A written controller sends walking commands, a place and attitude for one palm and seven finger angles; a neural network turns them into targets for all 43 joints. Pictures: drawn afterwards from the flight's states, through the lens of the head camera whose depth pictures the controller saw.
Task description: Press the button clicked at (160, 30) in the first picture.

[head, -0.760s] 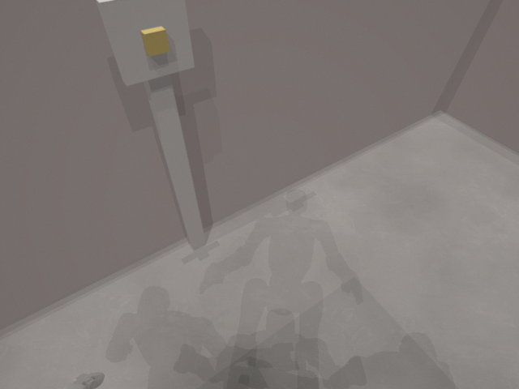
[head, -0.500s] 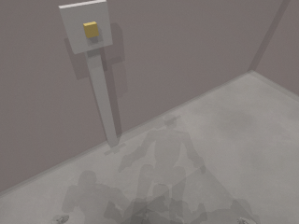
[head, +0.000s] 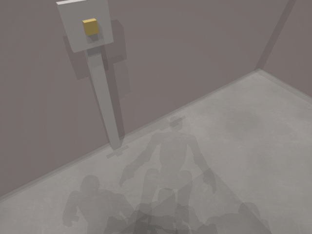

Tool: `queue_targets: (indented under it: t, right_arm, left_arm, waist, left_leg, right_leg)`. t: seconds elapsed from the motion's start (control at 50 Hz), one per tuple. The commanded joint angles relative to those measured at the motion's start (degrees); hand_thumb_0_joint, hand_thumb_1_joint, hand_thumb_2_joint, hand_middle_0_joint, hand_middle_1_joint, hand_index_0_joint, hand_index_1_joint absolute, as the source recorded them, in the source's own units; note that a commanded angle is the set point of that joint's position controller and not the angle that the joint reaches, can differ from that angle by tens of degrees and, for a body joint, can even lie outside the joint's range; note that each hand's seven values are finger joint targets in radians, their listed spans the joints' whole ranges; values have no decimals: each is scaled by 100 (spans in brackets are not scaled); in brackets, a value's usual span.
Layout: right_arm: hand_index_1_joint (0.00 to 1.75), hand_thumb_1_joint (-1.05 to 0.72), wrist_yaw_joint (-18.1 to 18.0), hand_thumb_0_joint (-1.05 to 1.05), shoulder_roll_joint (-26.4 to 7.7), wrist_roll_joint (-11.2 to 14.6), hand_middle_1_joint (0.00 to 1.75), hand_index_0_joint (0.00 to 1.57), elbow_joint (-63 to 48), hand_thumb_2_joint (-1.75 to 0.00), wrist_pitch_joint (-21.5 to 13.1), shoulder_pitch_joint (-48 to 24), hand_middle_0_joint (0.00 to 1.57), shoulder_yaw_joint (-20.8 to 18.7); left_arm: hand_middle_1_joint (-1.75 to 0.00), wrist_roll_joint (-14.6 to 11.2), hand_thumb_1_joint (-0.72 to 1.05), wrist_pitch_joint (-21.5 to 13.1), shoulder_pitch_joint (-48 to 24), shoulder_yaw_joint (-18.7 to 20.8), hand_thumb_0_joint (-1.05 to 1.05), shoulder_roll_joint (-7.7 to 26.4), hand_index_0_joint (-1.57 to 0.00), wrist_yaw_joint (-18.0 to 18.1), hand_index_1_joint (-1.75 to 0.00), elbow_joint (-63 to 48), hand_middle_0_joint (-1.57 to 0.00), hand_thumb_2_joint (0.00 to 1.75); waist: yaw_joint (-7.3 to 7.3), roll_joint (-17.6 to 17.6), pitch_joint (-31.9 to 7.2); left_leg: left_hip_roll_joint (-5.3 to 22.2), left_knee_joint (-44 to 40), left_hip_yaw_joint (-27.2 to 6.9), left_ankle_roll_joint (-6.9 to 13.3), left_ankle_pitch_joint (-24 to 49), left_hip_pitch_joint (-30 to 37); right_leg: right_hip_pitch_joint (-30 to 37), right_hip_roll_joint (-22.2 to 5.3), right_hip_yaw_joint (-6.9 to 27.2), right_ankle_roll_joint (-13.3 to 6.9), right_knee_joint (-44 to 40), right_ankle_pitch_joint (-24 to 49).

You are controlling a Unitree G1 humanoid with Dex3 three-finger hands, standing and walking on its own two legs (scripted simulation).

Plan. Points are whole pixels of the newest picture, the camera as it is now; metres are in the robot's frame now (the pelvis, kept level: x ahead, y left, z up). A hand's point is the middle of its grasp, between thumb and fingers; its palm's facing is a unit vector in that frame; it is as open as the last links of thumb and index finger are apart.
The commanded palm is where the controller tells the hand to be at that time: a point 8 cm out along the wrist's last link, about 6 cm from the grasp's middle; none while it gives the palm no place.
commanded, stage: stand and wait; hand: left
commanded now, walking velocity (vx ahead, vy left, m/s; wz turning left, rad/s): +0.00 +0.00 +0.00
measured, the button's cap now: (90, 26) +0.80 +0.31 +0.16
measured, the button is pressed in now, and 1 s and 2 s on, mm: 0 0 0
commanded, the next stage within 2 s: look at it before walking up in 0.10 s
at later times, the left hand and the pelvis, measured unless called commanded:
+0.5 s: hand out of the picture +0.07 +0.24 -0.16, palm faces -0.03 -0.95 -0.32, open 7.4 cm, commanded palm none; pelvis -0.01 +0.00 +0.00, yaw +0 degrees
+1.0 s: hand out of the picture +0.06 +0.23 -0.17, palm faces -0.07 -0.95 -0.30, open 7.4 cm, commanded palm none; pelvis -0.01 +0.00 -0.01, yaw -5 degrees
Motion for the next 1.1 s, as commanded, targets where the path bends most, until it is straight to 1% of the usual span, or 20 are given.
queue_targets:
  t: [0.0,0.1,0.16,0.36,0.46,0.56,0.58,0.68,0.76,0.78,0.8,0.84,0.9,0.96,0.98,1.0,1.02,1.04,1.06,1.08]
  right_arm:
    - [30,-90,-81,0,-1140,-7,30,20,-358,-90,-183,-344,20,-198]
    - [30,-90,-74,0,-1122,-6,30,20,-329,-90,-181,-326,20,-200]
    - [30,-90,-72,0,-1121,-3,30,20,-317,-90,-191,-326,20,-199]
    - [30,-90,-69,0,-1120,-2,30,20,-314,-90,-194,-337,20,-207]
    - [30,-90,-68,0,-1126,-2,30,20,-320,-90,-195,-356,20,-211]
    - [30,-90,-72,0,-1135,5,30,20,-320,-90,-204,-334,20,-207]
    - [30,-90,-73,0,-1151,5,30,20,-320,-90,-209,-344,20,-206]
    - [30,-90,-74,0,-1154,6,30,20,-319,-90,-196,-377,20,-200]
    - [30,-90,-70,0,-1151,6,30,20,-306,-90,-195,-382,20,-201]
    - [30,-90,-81,0,-1165,2,30,20,-316,-90,-198,-365,20,-215]
    - [30,-90,-93,0,-1039,-3,30,20,-313,-90,-181,-292,20,-209]
    - [30,-90,-119,0,-511,-11,30,20,-326,-90,-90,0,20,-140]
    - [30,-90,-168,0,-574,-17,30,20,-555,-90,4,105,20,-247]
    - [30,-90,-191,0,-683,-29,30,20,-815,-90,45,90,20,-369]
    - [30,-90,-193,0,-704,-33,30,20,-891,-90,45,41,20,-411]
    - [30,-90,-190,0,-717,-35,30,20,-967,-90,35,-18,20,-447]
    - [30,-90,-182,0,-728,-32,30,20,-1024,-90,19,-38,20,-473]
    - [30,-90,-179,0,-694,-46,30,20,-1094,-90,13,-65,20,-494]
    - [30,-90,-183,0,-664,-62,30,20,-1173,-90,11,-245,20,-504]
    - [30,-90,-179,0,-625,-78,30,20,-1247,-90,24,-392,20,-519]
  left_arm:
    - [-30,4,90,-168,-278,200,0,1151,-20,86,-30,-357,-20,90]
    - [-30,11,90,-168,-290,191,0,1147,-20,88,-30,-349,-20,90]
    - [-30,13,90,-165,-276,194,0,1143,-20,90,-30,-353,-20,90]
    - [-30,24,90,-170,-289,197,0,1130,-20,87,-30,-341,-20,90]
    - [-30,25,90,-166,-273,197,0,1126,-20,88,-30,-333,-20,90]
    - [-30,23,90,-181,-273,197,0,1149,-20,87,-30,-335,-20,90]
    - [-30,20,90,-183,-246,196,0,1135,-20,86,-30,-330,-20,90]
    - [-30,21,90,-180,-255,193,0,1150,-20,86,-30,-306,-20,90]
    - [-30,24,90,-180,-245,193,0,1152,-20,89,-30,-299,-20,90]
    - [-30,26,90,-173,-261,206,0,1164,-20,82,-30,-321,-20,90]
    - [-30,25,90,-132,-250,202,0,1051,-20,86,-30,-338,-20,90]
    - [-30,20,90,14,-3,135,0,570,-20,112,-30,-355,-20,90]
    - [-30,45,90,124,149,214,0,559,-20,89,-30,-581,-20,90]
    - [-30,60,90,181,240,287,0,478,-20,42,-30,-825,-20,90]
    - [-30,63,90,201,284,308,0,421,-20,25,-30,-891,-20,90]
    - [-30,62,90,215,365,328,0,345,-20,9,-30,-930,-20,90]
    - [-30,65,90,236,405,351,0,268,-20,2,-30,-1003,-20,90]
    - [-30,64,90,257,431,386,0,194,-20,-13,-30,-1067,-20,90]
    - [-30,61,90,256,588,422,0,144,-20,-30,-30,-1082,-20,90]
    - [-30,71,90,228,917,454,0,93,-20,-46,-30,-1043,-20,90]
  waist:
    - [1,1,-343]
    - [-5,-55,-256]
    - [8,38,-306]
    - [-2,-10,-268]
    - [2,74,-256]
    - [-6,0,-372]
    - [-3,51,-420]
    - [2,29,-303]
    - [-2,40,-332]
    - [-9,14,-363]
    - [-26,43,-382]
    - [-58,57,-358]
    - [-58,107,-313]
    - [-44,411,-315]
    - [-23,635,-265]
    - [20,838,-263]
    - [35,1054,-293]
    - [42,1169,-244]
    - [185,1097,-184]
    - [360,900,-231]
  left_leg:
    - [593,-408,-488,210,515,19]
    - [596,-451,-503,207,448,-26]
    - [612,-468,-519,218,459,-23]
    - [623,-514,-524,218,461,1]
    - [622,-530,-537,218,452,9]
    - [634,-496,-528,214,671,69]
    - [637,-491,-528,217,708,116]
    - [633,-521,-522,211,679,91]
    - [633,-534,-535,215,665,110]
    - [655,-485,-477,208,703,186]
    - [670,-385,-398,184,780,223]
    - [714,-169,-192,112,852,224]
    - [868,51,-89,163,773,157]
    - [1182,50,-212,340,618,62]
    - [1359,-20,-297,452,592,-89]
    - [1599,-86,-405,619,795,-155]
    - [1865,-164,-505,824,1063,-210]
    - [2053,-196,-470,975,1220,-423]
    - [2077,28,-322,947,1360,-694]
    - [1909,519,-35,754,1319,-843]
  right_leg:
    - [-88,-666,654,-179,-489,408]
    - [-152,-665,647,-171,-515,318]
    - [-114,-656,635,-160,-501,316]
    - [-162,-644,626,-144,-522,341]
    - [-172,-637,627,-141,-537,325]
    - [-62,-650,611,-141,-494,594]
    - [-48,-658,605,-144,-494,633]
    - [-80,-656,607,-140,-534,619]
    - [-61,-660,616,-140,-545,596]
    - [-115,-645,651,-152,-515,702]
    - [-161,-627,683,-147,-418,894]
    - [-393,-578,709,-82,-131,1157]
    - [-753,-427,745,-86,332,1290]
    - [-1137,-173,620,-42,993,989]
    - [-1203,-78,510,-16,1362,687]
    - [-1290,9,357,15,1820,-14]
    - [-1358,52,164,66,2347,-922]
    - [-1287,-54,38,93,2656,-1458]
    - [-1019,-196,89,64,2516,-1440]
    - [-644,-221,40,44,1964,-1047]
